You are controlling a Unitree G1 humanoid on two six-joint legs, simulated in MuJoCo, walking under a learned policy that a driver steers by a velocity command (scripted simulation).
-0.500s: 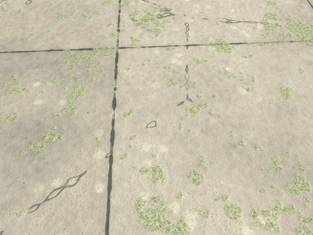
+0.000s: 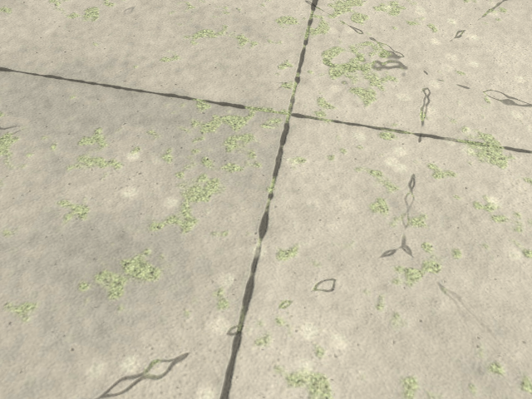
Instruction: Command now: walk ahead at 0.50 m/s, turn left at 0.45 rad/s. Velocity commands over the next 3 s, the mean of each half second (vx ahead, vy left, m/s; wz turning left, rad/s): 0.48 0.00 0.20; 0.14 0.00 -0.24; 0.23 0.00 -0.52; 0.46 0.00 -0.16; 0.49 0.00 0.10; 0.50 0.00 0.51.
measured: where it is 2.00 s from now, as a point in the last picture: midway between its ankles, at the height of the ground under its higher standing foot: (303, 313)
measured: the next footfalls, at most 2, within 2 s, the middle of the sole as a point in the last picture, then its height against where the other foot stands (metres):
right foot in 0.24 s outside the picture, level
left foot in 0.70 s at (223, 383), level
